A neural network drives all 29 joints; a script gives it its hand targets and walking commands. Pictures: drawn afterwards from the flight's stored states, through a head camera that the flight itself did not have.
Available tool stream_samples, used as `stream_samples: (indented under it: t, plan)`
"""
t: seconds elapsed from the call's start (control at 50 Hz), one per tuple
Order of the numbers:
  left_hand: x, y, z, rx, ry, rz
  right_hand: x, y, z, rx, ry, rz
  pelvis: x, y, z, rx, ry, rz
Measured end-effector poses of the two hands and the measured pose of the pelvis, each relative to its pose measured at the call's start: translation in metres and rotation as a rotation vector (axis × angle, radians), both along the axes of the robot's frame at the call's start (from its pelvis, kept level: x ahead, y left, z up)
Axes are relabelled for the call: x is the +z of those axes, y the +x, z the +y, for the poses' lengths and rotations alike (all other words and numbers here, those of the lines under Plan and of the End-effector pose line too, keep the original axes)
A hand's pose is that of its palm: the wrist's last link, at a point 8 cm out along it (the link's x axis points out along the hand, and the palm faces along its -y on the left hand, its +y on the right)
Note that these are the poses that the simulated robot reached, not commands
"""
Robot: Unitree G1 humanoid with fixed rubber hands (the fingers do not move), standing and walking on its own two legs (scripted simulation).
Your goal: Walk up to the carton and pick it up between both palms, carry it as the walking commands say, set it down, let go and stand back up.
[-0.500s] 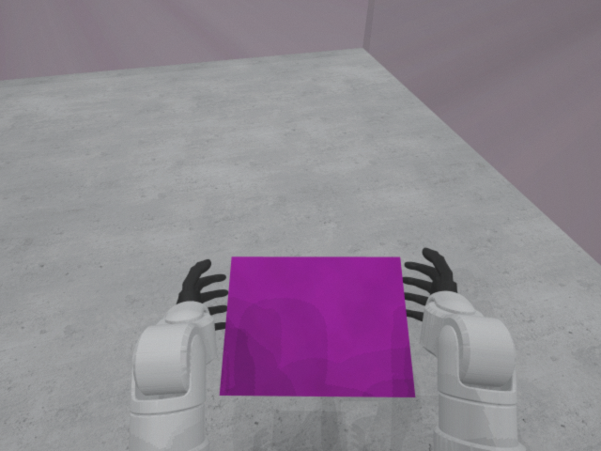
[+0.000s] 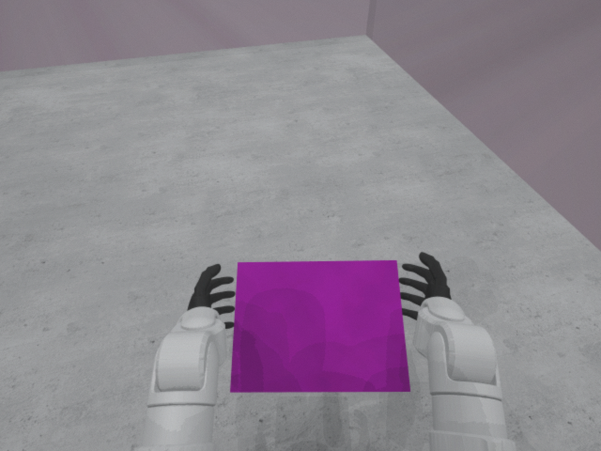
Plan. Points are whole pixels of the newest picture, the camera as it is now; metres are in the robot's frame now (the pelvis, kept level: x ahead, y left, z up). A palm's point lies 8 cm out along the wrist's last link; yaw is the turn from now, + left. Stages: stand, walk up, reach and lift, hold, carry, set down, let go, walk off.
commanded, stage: carry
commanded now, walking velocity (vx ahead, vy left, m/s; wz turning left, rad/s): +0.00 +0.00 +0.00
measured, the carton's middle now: (317, 328) +0.31 -0.01 -0.04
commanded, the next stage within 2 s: none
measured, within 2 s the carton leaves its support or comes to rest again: neither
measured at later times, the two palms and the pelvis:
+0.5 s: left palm (205, 322) +0.28 +0.14 +0.04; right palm (434, 310) +0.29 -0.16 +0.06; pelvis +0.00 +0.00 +0.00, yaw +0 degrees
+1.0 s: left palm (204, 321) +0.28 +0.14 +0.04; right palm (434, 310) +0.29 -0.16 +0.06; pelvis +0.00 +0.00 +0.00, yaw +0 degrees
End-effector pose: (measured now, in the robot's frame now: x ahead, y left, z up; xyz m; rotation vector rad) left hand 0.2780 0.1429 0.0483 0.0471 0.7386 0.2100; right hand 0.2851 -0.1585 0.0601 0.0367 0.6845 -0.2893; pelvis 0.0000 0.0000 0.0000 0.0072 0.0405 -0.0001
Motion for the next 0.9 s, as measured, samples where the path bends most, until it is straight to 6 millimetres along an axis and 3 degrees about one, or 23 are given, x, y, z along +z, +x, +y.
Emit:
stream_samples:
  t: [0.9]
  plan:
    - [-0.0054, 0.0003, -0.0012, -0.006, 0.002, -0.008, -0.0048, 0.0012, -0.0018, 0.004, 0.012, -0.023, -0.0001, -0.0012, -0.0005, 0.000, 0.001, -0.002]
